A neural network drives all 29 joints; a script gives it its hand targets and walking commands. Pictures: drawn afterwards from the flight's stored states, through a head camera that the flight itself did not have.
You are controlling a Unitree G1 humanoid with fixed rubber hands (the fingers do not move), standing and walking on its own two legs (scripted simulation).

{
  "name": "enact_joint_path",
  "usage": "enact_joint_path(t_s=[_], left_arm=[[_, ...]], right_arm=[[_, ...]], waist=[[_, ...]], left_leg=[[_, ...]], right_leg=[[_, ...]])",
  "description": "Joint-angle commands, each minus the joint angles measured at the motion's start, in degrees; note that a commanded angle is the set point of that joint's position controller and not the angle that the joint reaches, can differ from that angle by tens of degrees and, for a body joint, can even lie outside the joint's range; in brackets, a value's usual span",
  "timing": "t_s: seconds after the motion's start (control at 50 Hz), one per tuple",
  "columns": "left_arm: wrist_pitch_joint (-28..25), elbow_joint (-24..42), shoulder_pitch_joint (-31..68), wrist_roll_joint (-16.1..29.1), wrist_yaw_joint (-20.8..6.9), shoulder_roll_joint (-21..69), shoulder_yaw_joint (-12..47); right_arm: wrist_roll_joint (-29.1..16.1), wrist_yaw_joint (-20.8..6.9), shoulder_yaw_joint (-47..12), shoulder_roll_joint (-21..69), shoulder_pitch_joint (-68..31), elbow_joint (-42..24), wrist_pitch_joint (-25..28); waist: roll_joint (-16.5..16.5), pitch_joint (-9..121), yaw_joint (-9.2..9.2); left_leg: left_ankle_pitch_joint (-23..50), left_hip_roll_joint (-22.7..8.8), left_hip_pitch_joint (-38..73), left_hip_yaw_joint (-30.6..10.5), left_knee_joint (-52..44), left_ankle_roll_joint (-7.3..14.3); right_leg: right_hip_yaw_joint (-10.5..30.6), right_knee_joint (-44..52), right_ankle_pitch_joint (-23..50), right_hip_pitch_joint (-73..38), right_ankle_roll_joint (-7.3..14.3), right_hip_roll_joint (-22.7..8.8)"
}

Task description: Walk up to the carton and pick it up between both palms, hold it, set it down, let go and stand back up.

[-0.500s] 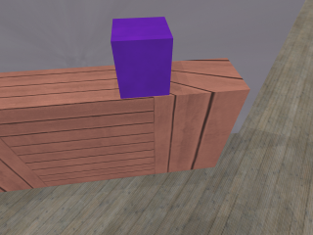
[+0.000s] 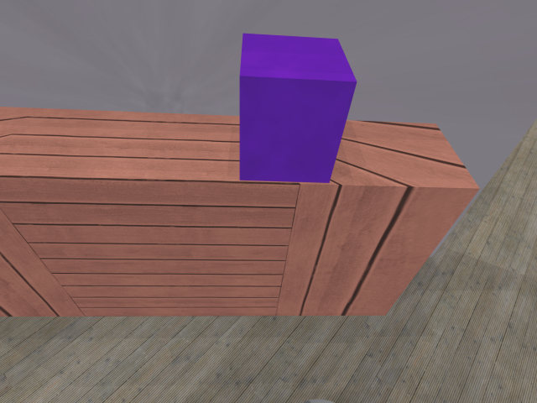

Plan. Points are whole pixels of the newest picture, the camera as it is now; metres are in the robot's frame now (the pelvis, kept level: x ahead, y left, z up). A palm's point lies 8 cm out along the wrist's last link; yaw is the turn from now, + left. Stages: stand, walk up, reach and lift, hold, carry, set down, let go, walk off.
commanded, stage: walk up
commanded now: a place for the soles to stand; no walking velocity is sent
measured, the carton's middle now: (287, 111) +0.70 -0.06 +0.08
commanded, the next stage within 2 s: none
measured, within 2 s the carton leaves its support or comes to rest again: neither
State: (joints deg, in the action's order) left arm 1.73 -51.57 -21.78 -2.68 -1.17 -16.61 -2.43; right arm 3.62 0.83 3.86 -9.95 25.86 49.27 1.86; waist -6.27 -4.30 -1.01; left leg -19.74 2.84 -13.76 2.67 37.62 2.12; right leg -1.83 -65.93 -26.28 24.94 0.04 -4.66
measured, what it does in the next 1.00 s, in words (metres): walks ahead: right foot, then left foot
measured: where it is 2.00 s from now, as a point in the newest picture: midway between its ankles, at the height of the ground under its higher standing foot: (272, 398)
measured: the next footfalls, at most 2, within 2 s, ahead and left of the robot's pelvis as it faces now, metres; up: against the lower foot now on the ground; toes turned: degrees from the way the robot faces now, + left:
right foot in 0.18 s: +0.21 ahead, -0.17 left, +0.00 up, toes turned -6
left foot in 0.48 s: +0.31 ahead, +0.05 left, +0.00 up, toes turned +0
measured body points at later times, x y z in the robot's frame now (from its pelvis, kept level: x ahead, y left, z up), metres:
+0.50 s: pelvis +0.16 -0.02 -0.01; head +0.17 -0.02 +0.44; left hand +0.16 +0.25 -0.14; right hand +0.28 -0.28 -0.12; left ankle +0.23 +0.09 -0.72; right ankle +0.17 -0.16 -0.72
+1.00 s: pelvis +0.28 -0.07 -0.02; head +0.32 -0.09 +0.43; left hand +0.38 +0.18 -0.12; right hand +0.39 -0.33 -0.15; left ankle +0.27 +0.05 -0.72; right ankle +0.36 -0.18 -0.72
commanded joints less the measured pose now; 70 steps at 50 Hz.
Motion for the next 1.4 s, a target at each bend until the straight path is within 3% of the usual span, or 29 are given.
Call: enact_joint_path(t_s=[0.0, 0.1, 0.16, 0.18, 0.2, 0.22, 0.26, 0.34, 0.4, 0.44, 0.46, 0.48, 0.5, 0.56, 0.64, 0.7, 0.74, 0.76, 0.78, 0.8, 0.82, 0.92, 0.96, 1.0, 1.02, 1.04, 1.08, 1.16, 1.38], left_arm=[[-2.09, 7.96, 0.14, 0.10, -0.33, -5.25, -1.72], [-3.33, 10.37, -1.41, 0.32, -1.12, -3.12, -2.16], [-4.80, 7.92, -13.00, -0.12, -0.33, -5.70, -4.17], [-5.30, 7.79, -16.35, -0.67, 0.36, -9.53, -4.99], [-5.20, 9.81, -15.49, -0.21, 0.85, -15.83, -5.89], [-4.49, 9.45, -11.56, 0.62, 1.43, -15.61, -5.90], [-4.48, 10.95, -8.28, 0.55, 2.00, -12.44, -4.20], [-5.06, 11.58, -0.09, -0.45, 2.24, -10.34, -2.40], [-4.54, 10.97, 2.76, -0.02, 1.78, -11.14, -2.12], [-3.65, 10.86, 2.65, 0.56, 0.96, -7.00, -0.55], [-3.37, 11.73, 0.72, 0.94, 0.49, -3.01, 0.81], [-2.82, 15.18, 1.90, 1.16, 0.13, -1.26, 1.17], [-1.14, 16.09, 4.41, 0.48, 0.23, -6.34, -0.53], [-0.80, 14.64, 2.93, 0.16, -0.08, -6.78, -0.90], [-1.30, 13.68, 0.17, 0.45, -0.66, -5.52, -1.50], [-2.34, 13.26, -2.83, 1.26, -0.46, -3.31, -0.97], [-3.52, 11.20, -9.44, 1.45, -0.09, -4.82, -2.00], [-3.93, 11.16, -9.73, 1.22, 0.27, -6.93, -2.72], [-4.20, 12.73, -8.69, 0.81, 0.75, -10.98, -3.60], [-3.68, 15.42, -6.58, 1.84, 1.26, -14.81, -3.85], [-3.09, 15.76, -3.02, 2.38, 1.76, -13.60, -3.99], [-1.96, 17.24, 4.20, 0.97, 2.83, -10.04, -1.36], [-1.80, 17.67, 6.62, 1.43, 2.52, -9.48, -0.53], [-2.28, 18.66, 6.64, 3.21, 1.66, -6.74, 0.48], [-1.92, 18.39, 5.64, 4.15, 1.64, -4.69, 0.81], [-1.64, 17.56, 5.88, 3.76, 1.93, -5.03, 0.46], [-2.50, 16.61, 6.94, 3.29, 1.62, -7.78, -0.06], [-3.43, 16.34, 6.65, 3.32, 1.34, -7.83, 0.09], [-3.35, 15.67, 6.05, 3.09, 1.20, -7.65, -0.32]], right_arm=[[0.33, 0.79, 2.51, -13.31, -0.05, -4.96, 2.47], [-0.38, -0.07, 2.70, -15.53, -2.09, -5.86, 2.07], [-1.08, -0.84, 1.05, -12.14, -3.44, -7.03, 1.14], [-1.44, -1.32, -0.40, -7.71, -0.60, -7.87, 1.21], [-2.44, -1.51, -0.74, -6.53, 1.62, -10.18, 0.84], [-1.22, -1.15, 0.44, -10.81, 0.23, -10.04, -0.57], [-1.29, -1.31, 0.78, -11.99, -3.97, -10.84, -0.70], [-2.01, -2.33, 0.88, -9.75, -2.52, -12.31, 0.29], [-2.29, -2.84, 1.27, -7.94, 1.00, -11.90, 1.26], [-1.62, -2.31, 3.17, -10.30, 10.64, -9.50, 1.93], [-0.89, -1.61, 4.26, -13.88, 13.17, -9.20, 1.86], [-0.06, -0.60, 4.86, -20.14, 13.19, -11.57, 1.88], [-0.96, 0.46, 5.17, -21.37, 9.13, -11.64, 1.11], [-0.29, 1.52, 3.08, -17.97, -0.86, -13.77, 1.92], [-0.25, 1.03, 1.72, -15.44, -5.04, -12.96, 3.02], [-0.65, 0.73, 1.20, -15.17, -8.27, -14.02, 1.94], [-1.81, 0.21, 0.09, -14.61, -10.45, -14.79, 0.43], [-2.62, -0.10, -0.94, -12.13, -8.23, -14.83, -0.08], [-3.67, -0.40, -2.41, -8.42, -4.11, -15.43, -0.22], [-4.08, 0.25, -2.20, -8.92, -1.26, -15.47, -1.57], [-3.35, 0.93, -1.18, -11.76, -2.49, -14.31, -3.40], [-2.95, 0.98, -1.36, -10.64, -3.53, -12.44, -2.65], [-2.98, 0.55, -0.93, -11.13, -1.77, -11.45, -1.98], [-2.42, 0.20, 0.10, -15.73, -4.12, -12.15, -1.28], [-3.86, -0.15, 0.46, -17.94, -10.87, -12.72, -1.42], [-4.53, -0.65, 0.10, -16.90, -14.27, -12.97, -1.60], [-4.17, -0.97, -1.34, -12.84, -12.16, -12.33, -1.63], [-3.81, -0.87, -1.37, -13.21, -11.52, -11.09, -1.96], [-3.97, -1.42, -1.57, -13.27, -13.79, -9.39, -1.79]], waist=[[14.55, -7.05, -0.12], [14.73, -4.03, 0.68], [4.61, -1.18, 6.58], [-5.91, 1.62, 7.85], [-15.80, 3.04, 6.62], [-8.27, -0.92, 5.49], [-1.51, -6.41, 5.63], [-3.92, -4.37, 2.12], [-5.36, -0.78, -0.37], [4.49, 5.35, -4.78], [14.63, 7.24, -6.20], [23.22, 4.78, -7.17], [14.16, 0.28, -6.10], [14.13, -6.41, -2.05], [16.76, -4.38, 0.00], [19.30, -1.07, 1.59], [14.32, 3.04, 4.85], [7.80, 4.95, 4.76], [-2.78, 8.06, 4.34], [-8.07, 10.81, 3.45], [-3.60, 8.52, 3.40], [-5.81, 4.80, 1.96], [-4.34, 7.57, -0.43], [5.16, 10.58, -0.49], [9.56, 8.95, 2.72], [8.50, 6.62, 3.41], [5.32, 6.78, 1.66], [6.89, 7.93, 0.75], [5.33, 3.91, 1.19]], left_leg=[[-8.67, -21.76, -0.66, -25.40, -23.83, 13.65], [-3.62, -17.45, -6.66, -14.99, -17.88, 11.10], [-6.21, -10.78, -19.04, -7.33, -0.86, 6.90], [-2.43, -5.16, -21.52, -1.19, 15.94, 3.45], [-14.07, 3.26, -26.62, 2.02, 31.69, -0.77], [-16.88, -1.74, -27.21, -4.21, 37.66, -0.94], [-10.78, -4.97, -31.20, -6.06, 40.72, -1.52], [-10.88, -9.02, -18.67, -8.21, 22.24, -1.59], [-2.86, -6.75, -3.64, -3.72, 4.29, -1.27], [7.72, -1.23, 16.25, 0.95, -1.68, -0.95], [-4.03, -6.43, 20.96, -9.32, -4.67, 1.54], [-30.98, -23.26, 14.99, -41.72, -22.90, 8.21], [-41.72, -29.54, 7.20, -52.61, -29.26, 13.60], [-21.09, -27.78, 4.81, -38.77, -24.07, 15.90], [7.19, -23.46, 0.58, -22.22, -19.58, 13.95], [27.50, -17.58, -4.83, -8.33, -10.45, 9.82], [23.27, -13.44, -11.50, -3.96, 0.24, 5.79], [16.69, -10.07, -14.31, -1.44, 7.24, 2.83], [3.92, -5.65, -16.34, 2.01, 17.93, -0.88], [-16.61, -1.90, -12.88, 0.02, 24.12, -3.26], [-19.82, -5.07, -11.05, -4.61, 28.24, -3.49], [-14.31, -7.94, -9.20, -4.55, 13.47, -3.68], [-0.91, -6.93, 0.03, -3.02, -0.73, -2.41], [15.49, -12.56, 6.28, -13.18, -10.27, 1.36], [11.47, -16.63, -3.74, -17.06, -11.88, 4.84], [7.48, -14.89, -9.85, -13.68, -10.75, 5.42], [9.65, -9.50, -3.30, -6.78, -6.81, 0.74], [13.39, -9.50, 3.23, -5.98, -6.88, 0.12], [4.69, -9.85, 0.81, -4.60, -12.22, 0.41]], right_leg=[[6.02, 6.75, 3.92, 10.75, -0.86, -5.12], [-0.48, 22.79, 9.47, -3.82, 0.65, -1.98], [-4.73, 29.44, 12.83, -25.01, 1.98, 4.24], [7.80, 35.95, 0.85, -28.00, 4.97, -3.47], [39.72, 52.04, -16.84, -24.12, 14.81, -18.94], [50.06, 58.10, -26.63, -18.63, 20.29, -23.81], [39.38, 54.84, -16.41, -15.57, 19.57, -21.54], [19.01, 50.12, -1.40, -6.74, 15.26, -17.49], [8.52, 43.33, 4.30, -1.56, 12.51, -13.13], [0.27, 28.84, -6.29, 8.91, 7.89, -6.90], [-5.26, 16.04, -12.21, 15.96, 4.47, -2.15], [-4.63, 0.31, -12.09, 22.43, 1.19, 3.77], [3.10, -5.84, -10.69, 21.31, 0.70, 0.71], [5.16, -8.00, -1.00, 24.01, -0.65, -3.41], [6.47, 3.93, 1.14, 13.07, -1.67, -4.50], [0.50, 19.85, 6.70, -2.62, -0.48, -1.66], [-4.78, 30.61, 23.75, -17.66, 0.66, 3.55], [-1.87, 33.00, 28.51, -22.10, 1.51, 2.99], [11.66, 35.68, 30.83, -22.58, 6.39, -7.24], [31.12, 44.89, 24.78, -15.40, 15.33, -18.35], [35.07, 47.56, 13.71, -10.74, 19.37, -20.16], [19.15, 39.49, 32.53, -8.38, 14.91, -14.21], [13.92, 34.48, 36.40, -6.55, 11.16, -11.56], [7.05, 28.33, 29.67, -1.84, 4.58, -6.71], [0.91, 27.64, 16.58, -8.31, 1.91, 0.15], [2.54, 30.30, 14.91, -14.15, 1.93, 0.52], [7.12, 34.30, 23.68, -11.21, 3.71, -4.00], [7.44, 36.02, 28.94, -8.52, 4.60, -4.97], [7.54, 39.96, 18.24, -7.87, 3.32, -2.93]])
